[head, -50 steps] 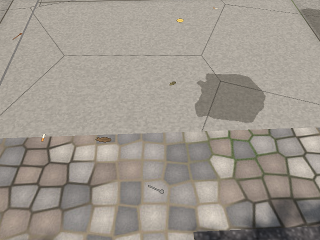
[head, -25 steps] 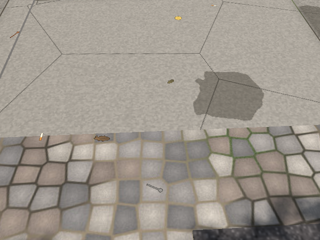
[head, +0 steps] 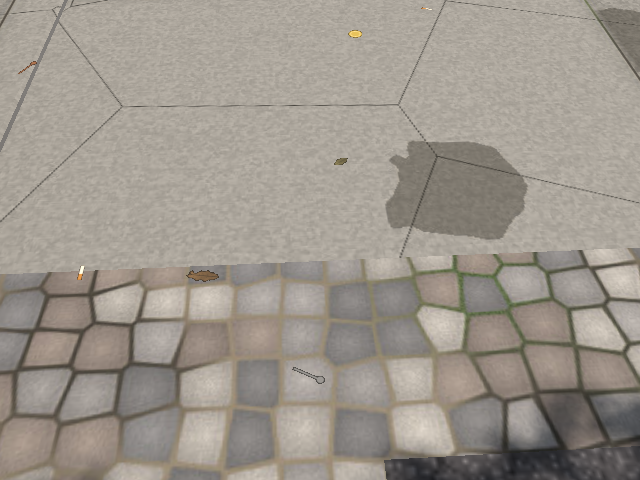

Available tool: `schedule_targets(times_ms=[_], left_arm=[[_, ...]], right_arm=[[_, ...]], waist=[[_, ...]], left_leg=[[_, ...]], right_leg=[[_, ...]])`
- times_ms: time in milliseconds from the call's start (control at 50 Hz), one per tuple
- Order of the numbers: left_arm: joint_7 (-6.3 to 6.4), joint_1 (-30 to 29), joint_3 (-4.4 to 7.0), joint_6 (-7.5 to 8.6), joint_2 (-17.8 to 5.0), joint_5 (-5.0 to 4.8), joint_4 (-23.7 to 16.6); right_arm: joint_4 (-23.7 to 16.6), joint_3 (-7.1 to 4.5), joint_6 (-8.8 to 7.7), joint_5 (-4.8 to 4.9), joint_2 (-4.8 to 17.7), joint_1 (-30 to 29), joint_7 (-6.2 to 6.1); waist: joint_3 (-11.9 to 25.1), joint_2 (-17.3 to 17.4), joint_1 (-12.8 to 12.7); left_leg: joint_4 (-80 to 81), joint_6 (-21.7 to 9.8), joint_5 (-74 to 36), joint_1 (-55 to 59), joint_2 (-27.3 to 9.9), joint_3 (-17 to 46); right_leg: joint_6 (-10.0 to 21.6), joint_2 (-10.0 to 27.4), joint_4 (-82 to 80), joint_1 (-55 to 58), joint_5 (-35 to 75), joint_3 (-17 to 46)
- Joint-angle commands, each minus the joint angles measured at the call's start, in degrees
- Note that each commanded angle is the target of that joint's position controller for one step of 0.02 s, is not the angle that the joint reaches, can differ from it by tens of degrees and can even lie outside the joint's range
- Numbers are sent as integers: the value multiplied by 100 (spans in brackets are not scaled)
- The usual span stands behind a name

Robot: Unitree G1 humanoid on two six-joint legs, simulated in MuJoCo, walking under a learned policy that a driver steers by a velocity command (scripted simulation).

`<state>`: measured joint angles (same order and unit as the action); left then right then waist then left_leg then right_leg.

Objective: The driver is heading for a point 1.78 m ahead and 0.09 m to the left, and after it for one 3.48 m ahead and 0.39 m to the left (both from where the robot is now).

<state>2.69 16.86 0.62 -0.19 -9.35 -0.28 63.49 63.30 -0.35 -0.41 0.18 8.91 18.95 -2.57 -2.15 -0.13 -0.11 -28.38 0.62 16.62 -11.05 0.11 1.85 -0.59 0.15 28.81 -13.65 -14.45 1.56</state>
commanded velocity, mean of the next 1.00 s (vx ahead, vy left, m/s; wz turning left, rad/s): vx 0.24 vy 0.00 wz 0.00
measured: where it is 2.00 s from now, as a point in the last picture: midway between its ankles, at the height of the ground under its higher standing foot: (342, 340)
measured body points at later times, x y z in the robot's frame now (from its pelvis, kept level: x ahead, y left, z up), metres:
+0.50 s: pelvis +0.03 +0.00 -0.01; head +0.03 +0.00 +0.44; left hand +0.00 +0.23 -0.16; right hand -0.02 -0.23 -0.16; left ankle -0.02 +0.13 -0.74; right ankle +0.01 -0.12 -0.73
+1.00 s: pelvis +0.25 +0.00 -0.02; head +0.28 +0.00 +0.43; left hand +0.11 +0.23 -0.15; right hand +0.49 -0.21 -0.10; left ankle +0.42 +0.11 -0.73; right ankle +0.03 -0.12 -0.74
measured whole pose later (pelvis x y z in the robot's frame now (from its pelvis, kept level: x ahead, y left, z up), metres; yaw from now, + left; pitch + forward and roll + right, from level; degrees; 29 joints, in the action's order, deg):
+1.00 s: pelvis +0.25 +0.00 -0.02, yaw +0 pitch +3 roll -1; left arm 1.4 32.3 1.4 5.0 -11.4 -0.5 61.6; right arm 45.8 -1.6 -6.5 2.0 12.6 -3.2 2.5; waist -1.7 0.9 -4.9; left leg -30.2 -4.6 -2.7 -33.7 -0.7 -1.8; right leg 0.7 -0.8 9.2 12.8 -24.3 0.1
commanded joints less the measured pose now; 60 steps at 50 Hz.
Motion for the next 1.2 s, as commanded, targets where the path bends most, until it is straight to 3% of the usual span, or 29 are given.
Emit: schedule_targets(times_ms=[20, 300, 320, 360, 400, 460, 520, 560, 580, 600, 620, 640, 660, 680, 720, 760, 840, 880, 920, 960, 980, 1020, 1040, 1060, 1080, 1100, 1120, 1140, 1200], left_arm=[[14, 426, 74, 23, -475, -1, -65], [17, 509, 79, 32, -432, -6, -79], [20, 618, 64, 26, -364, 0, -17], [49, 640, 123, 14, -500, -64, -26], [40, 578, 138, 106, -510, -95, -127], [-50, 516, 133, 352, -388, -131, -242], [-175, 151, 74, 575, -135, -165, -495], [-229, 248, 65, 692, -139, -185, -534], [-246, 688, 86, 729, -159, -204, -395], [-250, 1435, 157, 740, -302, -183, -126], [-252, 2465, 370, 755, -950, -178, 167], [-317, 3014, 502, 766, -1533, -123, 216], [-314, 2516, 336, 784, -1017, -13, 70], [-320, 2060, 259, 772, -773, 8, -94], [-353, 1658, 155, 676, -623, -13, -218], [-306, 1782, 59, 546, -392, 13, -175], [-136, 1407, 49, 504, -727, 58, -431], [-95, 1566, 136, 573, -1056, 3, -426], [-88, 1581, 192, 635, -1131, -75, -390], [-88, 1491, 229, 622, -1096, -82, -380], [-91, 1476, 274, 574, -1175, -31, -401], [-145, 1323, 306, 427, -1204, 86, -479], [-268, 1953, 136, 422, -572, 68, -534], [-355, 2081, -48, 544, -212, -24, -516], [-373, 1490, 59, 687, -571, -190, -678], [-324, 748, 156, 757, -973, -313, -1022], [-257, 351, 200, 788, -1083, -275, -1109], [-212, 334, 236, 755, -987, -190, -1104], [-177, 568, 258, 599, -639, -139, -1082]], right_arm=[[-39, -72, -19, 1, 459, 510, -14], [-53, -76, -26, 7, 415, 591, -15], [12, -61, -20, 2, 346, 708, -19], [-23, -123, -1, 66, 499, 699, -54], [-132, -144, -76, 105, 534, 679, -57], [-158, -188, -283, 160, 593, 926, 11], [-125, -316, -396, 198, 998, 1321, 90], [-289, -326, -416, 193, 1058, 988, 114], [-432, -308, -412, 209, 1016, 603, 129], [-621, -286, -409, 217, 945, 81, 143], [-887, -215, -500, 226, 662, -415, 149], [-1038, -148, -656, 179, 425, -286, 152], [-1032, -185, -743, 194, 640, -291, 201], [-1025, -188, -781, 245, 641, -264, 267], [-1093, -273, -803, 203, 762, -491, 304], [-1183, -301, -725, 179, 643, -657, 367], [-1688, -126, -621, 118, 298, -1821, 431], [-1896, -130, -609, 140, 440, -2256, 445], [-1997, -181, -607, 192, 696, -2333, 475], [-2025, -272, -650, 214, 930, -2247, 502], [-1980, -327, -671, 199, 1044, -2032, 510], [-1575, -529, -660, 212, 1417, -669, 471], [-1351, -654, -666, 60, 1758, 245, 473], [-1135, -720, -622, 28, 1857, 1045, 511], [-1120, -566, -637, 66, 1436, 696, 523], [-1242, -490, -651, 101, 1321, -118, 536], [-1360, -433, -675, 63, 1142, -699, 543], [-1379, -406, -700, 0, 1025, -962, 565], [-1192, -359, -724, 4, 865, -939, 532]], waist=[[-224, 18, 1], [-246, 20, 2], [-100, 25, 2], [-332, 54, 5], [-779, 66, 25], [-793, 263, 121], [-750, 1046, 254], [-910, 1053, 27], [-885, 987, -262], [-752, 703, -639], [-531, -664, -1034], [-113, -1997, -1033], [-239, -1094, -679], [-412, -636, -471], [-462, -213, -293], [-403, -423, -254], [-768, -332, -268], [-742, -578, -327], [-771, -606, -198], [-626, -568, -12], [-316, -633, 105], [576, -701, 801], [1564, 2, 726], [2674, 896, 933], [2302, 1127, 884], [1272, 884, 635], [724, 347, 443], [442, 127, 196], [239, 392, -156]], left_leg=[[554, -104, -619, -384, -27, -12], [538, -104, -616, -397, -26, -19], [563, -118, -81, -336, 31, -79], [437, -301, 1753, -633, 143, -114], [485, -533, 2656, -1047, -67, 184], [629, -814, 2581, -800, -447, 768], [1502, -1373, 2898, -120, -1377, 2317], [1535, -1467, 2408, -508, -1608, 2603], [1246, -1281, 1888, -851, -1387, 2169], [606, -972, 1050, -1505, -953, 1444], [-1412, -482, -133, -2572, -55, 117], [-3258, -282, 839, -3624, 366, -204], [-4245, -405, 1110, -4076, 67, 322], [-4682, -517, 745, -4251, -128, 379], [-4430, -586, 17, -4419, -469, 122], [-4036, -512, -264, -4125, -597, -137], [-1776, -252, -1431, -3039, -402, -509], [-942, -216, -1856, -2164, -172, -643], [-541, -345, -2158, -1950, -174, -453], [-45, -542, -2334, -1903, -160, -221], [-44, -612, -2120, -1611, 22, -349], [-177, -882, -1684, -36, 280, -550], [-472, -1595, -1324, 2591, -783, 764], [402, -2196, 1015, 3764, -1862, 3176], [1182, -1884, 1333, 3373, -1891, 3804], [1412, -1561, 752, 2342, -1785, 3167], [1520, -1433, -149, 1374, -1606, 2476], [1632, -1328, -805, 639, -1417, 1899], [2094, -1373, -1178, -202, -1135, 1137]], right_leg=[[121, 40, -469, 98, 610, 8], [120, 37, -447, 88, 612, 1], [127, -25, -465, 156, 58, -63], [273, -180, -308, -180, -1873, -154], [460, -19, -298, -654, -2724, 81], [530, 55, 85, -959, -2219, 159], [480, -206, 1203, -1553, -1130, -379], [673, -97, 1016, -1173, -1038, -318], [730, -104, 379, -449, -955, -311], [760, -55, -185, 704, -661, -72], [1115, 700, -932, 1917, -666, 1441], [1671, 1950, -1626, 2842, 56, 3655], [1675, 2141, -1550, 2716, 440, 3756], [1553, 2001, -1486, 2538, 919, 3078], [1265, 1602, -1602, 2443, 1850, 1866], [1033, 1247, -1756, 2186, 2232, 1130], [1000, 854, -2284, 713, 1989, 386], [1057, 907, -2621, 372, 1720, 339], [1043, 1120, -2592, 733, 1870, 290], [836, 1214, -2048, 1556, 2972, 164], [769, 1263, -1619, 1930, 3829, 161], [615, 1075, 361, 1888, 5228, -31], [336, 668, 2427, -259, 4193, -164], [193, -212, 4371, -1544, 117, 105], [433, -179, 4948, -2095, -1411, 686], [553, 145, 4935, -2377, -1044, 548], [568, 371, 4625, -2248, -593, 461], [542, 565, 4304, -1949, -332, 401], [462, 754, 3549, -1470, -155, 221]])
